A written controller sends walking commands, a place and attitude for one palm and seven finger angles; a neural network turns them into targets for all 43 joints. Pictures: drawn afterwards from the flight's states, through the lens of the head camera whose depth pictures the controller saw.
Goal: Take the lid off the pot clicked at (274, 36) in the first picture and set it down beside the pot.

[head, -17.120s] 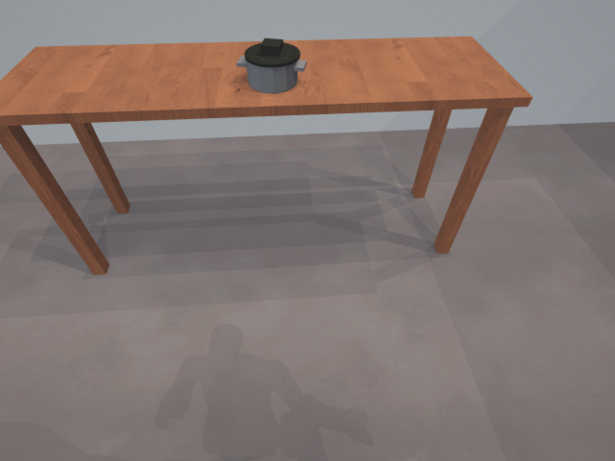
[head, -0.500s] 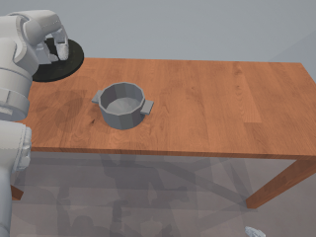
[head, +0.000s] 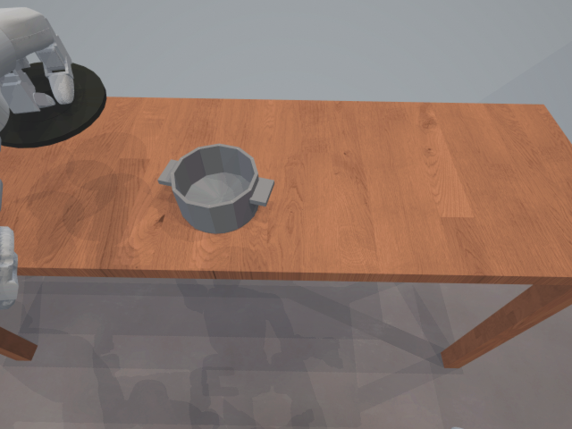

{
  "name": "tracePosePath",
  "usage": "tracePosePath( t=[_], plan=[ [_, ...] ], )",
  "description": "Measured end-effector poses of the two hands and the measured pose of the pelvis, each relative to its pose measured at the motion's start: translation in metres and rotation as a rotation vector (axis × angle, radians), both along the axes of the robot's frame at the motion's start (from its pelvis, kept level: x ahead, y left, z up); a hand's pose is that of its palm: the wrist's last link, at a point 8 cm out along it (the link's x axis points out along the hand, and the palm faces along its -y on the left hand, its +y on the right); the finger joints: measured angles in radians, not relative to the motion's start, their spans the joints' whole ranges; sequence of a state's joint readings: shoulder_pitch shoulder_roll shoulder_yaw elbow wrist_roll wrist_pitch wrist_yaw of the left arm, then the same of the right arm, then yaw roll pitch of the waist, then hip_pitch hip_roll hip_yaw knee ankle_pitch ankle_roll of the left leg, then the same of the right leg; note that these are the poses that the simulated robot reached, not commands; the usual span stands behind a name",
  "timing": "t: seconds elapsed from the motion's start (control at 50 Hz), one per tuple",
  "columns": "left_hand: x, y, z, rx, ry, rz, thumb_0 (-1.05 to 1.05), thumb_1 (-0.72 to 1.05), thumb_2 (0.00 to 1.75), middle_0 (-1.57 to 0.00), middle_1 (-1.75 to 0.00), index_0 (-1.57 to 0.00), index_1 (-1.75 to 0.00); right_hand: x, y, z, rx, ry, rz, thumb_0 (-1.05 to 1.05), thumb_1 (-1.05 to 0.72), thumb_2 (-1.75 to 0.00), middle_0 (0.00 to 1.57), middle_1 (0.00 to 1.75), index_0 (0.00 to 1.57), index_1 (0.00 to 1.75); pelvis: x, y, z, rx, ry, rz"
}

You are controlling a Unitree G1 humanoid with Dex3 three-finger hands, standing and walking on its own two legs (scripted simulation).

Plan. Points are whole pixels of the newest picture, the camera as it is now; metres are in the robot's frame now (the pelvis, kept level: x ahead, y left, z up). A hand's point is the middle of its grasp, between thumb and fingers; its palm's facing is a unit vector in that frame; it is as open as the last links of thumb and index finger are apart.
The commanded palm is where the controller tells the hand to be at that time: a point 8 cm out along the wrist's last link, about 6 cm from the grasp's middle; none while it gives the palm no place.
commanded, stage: move the lid sideways beside the pot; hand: left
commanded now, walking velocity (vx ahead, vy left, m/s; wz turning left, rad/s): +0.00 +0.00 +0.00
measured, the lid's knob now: (32, 86) +0.50 +0.32 +0.21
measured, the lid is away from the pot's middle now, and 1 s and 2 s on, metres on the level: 0.20 0.23 0.24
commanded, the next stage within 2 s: lower the lid onto the table in 0.36 s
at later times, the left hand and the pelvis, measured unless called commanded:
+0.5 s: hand out of the picture +0.46 +0.33 +0.22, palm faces -0.31 -0.08 -0.95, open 4.2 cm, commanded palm +0.47 +0.33 +0.29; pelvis +0.00 +0.00 +0.00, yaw +0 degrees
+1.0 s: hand (23, 115) +0.47 +0.33 +0.19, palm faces -0.36 -0.08 -0.93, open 4.2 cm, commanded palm +0.48 +0.32 +0.26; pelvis +0.01 +0.01 +0.00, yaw +0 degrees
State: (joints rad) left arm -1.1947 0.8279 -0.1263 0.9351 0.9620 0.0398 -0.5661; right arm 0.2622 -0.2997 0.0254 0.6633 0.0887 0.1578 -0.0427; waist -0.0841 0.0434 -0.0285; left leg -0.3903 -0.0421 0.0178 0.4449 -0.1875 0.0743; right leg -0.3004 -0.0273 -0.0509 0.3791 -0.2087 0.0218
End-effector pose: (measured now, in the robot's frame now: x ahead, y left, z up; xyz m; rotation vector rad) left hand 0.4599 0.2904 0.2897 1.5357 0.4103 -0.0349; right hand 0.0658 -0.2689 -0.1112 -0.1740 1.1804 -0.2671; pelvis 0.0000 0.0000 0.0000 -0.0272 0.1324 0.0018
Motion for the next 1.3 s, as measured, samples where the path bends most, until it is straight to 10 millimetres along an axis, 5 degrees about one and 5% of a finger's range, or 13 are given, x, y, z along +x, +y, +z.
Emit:
tracePosePath(
  t=[0.3, 0.64, 1.3],
  plan=[
    [-0.007, 0.027, -0.004, -0.004, 0.029, 0.050, -0.09, 0.27, 0.97, -0.39, -0.79, -1.15, -1.14, 0.008, -0.004, 0.001, -0.021, 0.001, 0.009, 0.01, -0.91, -0.90, 0.20, 0.30, 0.20, 0.30, 0.001, -0.004, 0.000, -0.005, 0.005, 0.003],
    [0.000, 0.043, -0.018, -0.032, 0.061, 0.084, -0.08, 0.27, 0.97, -0.39, -0.79, -1.15, -1.14, -0.009, -0.007, 0.001, -0.039, 0.053, -0.019, 0.01, -0.91, -0.90, 0.20, 0.30, 0.20, 0.30, 0.005, -0.001, -0.001, -0.010, 0.019, -0.003],
    [0.007, 0.029, -0.062, -0.042, 0.126, -0.014, -0.09, 0.27, 0.97, -0.39, -0.79, -1.15, -1.14, -0.013, 0.003, 0.001, -0.041, 0.051, -0.031, 0.01, -0.91, -0.90, 0.21, 0.30, 0.21, 0.30, 0.002, 0.007, -0.004, -0.014, 0.036, -0.006]
  ],
)
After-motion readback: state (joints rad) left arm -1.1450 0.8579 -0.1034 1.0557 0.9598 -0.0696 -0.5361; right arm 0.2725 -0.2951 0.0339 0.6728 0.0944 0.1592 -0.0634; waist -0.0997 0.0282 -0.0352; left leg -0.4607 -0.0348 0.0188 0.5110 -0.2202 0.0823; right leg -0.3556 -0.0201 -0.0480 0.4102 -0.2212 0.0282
